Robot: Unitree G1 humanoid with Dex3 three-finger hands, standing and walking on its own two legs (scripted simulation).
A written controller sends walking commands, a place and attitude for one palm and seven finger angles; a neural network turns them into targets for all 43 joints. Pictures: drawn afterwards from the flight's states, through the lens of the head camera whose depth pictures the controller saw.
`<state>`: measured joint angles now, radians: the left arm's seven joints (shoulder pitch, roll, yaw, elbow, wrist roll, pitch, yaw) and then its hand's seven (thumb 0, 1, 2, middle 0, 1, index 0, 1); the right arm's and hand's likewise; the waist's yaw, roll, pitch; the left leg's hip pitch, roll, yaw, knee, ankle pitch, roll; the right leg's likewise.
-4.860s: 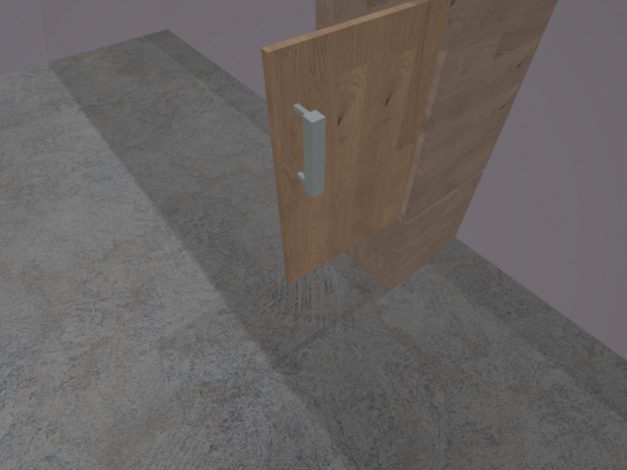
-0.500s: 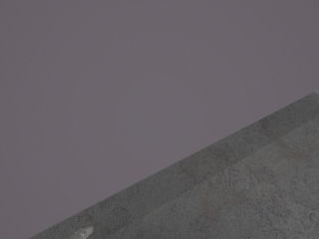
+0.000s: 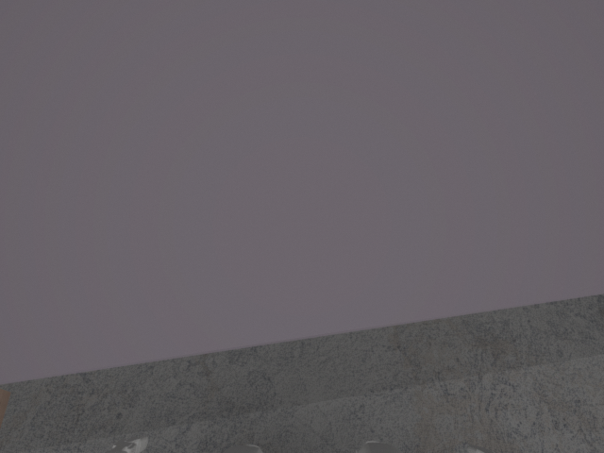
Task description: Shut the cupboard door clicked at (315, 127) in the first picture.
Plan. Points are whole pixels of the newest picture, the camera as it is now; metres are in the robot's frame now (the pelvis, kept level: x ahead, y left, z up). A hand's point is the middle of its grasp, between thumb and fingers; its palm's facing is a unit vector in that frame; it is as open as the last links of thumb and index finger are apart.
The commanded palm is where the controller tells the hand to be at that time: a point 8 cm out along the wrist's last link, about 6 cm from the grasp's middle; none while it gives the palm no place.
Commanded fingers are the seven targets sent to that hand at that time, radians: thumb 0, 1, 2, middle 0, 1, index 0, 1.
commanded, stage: turn to face it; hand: left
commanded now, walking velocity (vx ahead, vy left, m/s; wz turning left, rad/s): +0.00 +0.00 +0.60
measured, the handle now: out of the picture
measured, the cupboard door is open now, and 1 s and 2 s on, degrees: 88 88 88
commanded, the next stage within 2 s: none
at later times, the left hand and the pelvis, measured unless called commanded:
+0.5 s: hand out of the picture -0.01 +0.20 -0.18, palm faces +0.37 -0.90 -0.23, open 7.4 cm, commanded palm none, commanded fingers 0.00 0.90 0.90 -0.20 -0.30 -0.20 -0.30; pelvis +0.01 -0.02 -0.01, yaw +20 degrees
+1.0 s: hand out of the picture -0.03 +0.15 -0.16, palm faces +0.60 -0.77 -0.23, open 7.4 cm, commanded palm none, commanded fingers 0.00 0.90 0.90 -0.20 -0.30 -0.20 -0.30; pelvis +0.02 -0.05 +0.01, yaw +39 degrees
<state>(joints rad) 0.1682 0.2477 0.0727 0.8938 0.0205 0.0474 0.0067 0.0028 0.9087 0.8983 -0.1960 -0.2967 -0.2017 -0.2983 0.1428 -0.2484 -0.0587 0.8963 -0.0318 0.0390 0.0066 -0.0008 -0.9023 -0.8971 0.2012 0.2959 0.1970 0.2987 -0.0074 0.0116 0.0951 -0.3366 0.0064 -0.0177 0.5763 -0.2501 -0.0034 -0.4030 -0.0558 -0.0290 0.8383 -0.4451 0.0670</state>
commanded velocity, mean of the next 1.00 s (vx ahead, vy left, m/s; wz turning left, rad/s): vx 0.00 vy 0.00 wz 0.60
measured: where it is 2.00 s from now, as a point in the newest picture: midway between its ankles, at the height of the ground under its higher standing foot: outside the picture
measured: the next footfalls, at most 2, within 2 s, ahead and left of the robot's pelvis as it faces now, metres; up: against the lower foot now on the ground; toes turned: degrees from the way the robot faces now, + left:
right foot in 0.06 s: +0.06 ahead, -0.14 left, +0.00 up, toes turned +0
left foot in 0.42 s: +0.01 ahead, +0.10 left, +0.00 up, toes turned +22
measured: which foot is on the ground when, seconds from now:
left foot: down 0.00-0.06, up 0.08-0.40, down 0.42-0.74, up 0.76-1.00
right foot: up 0.00-0.04, down 0.06-0.40, up 0.42-0.72, down 0.74-1.00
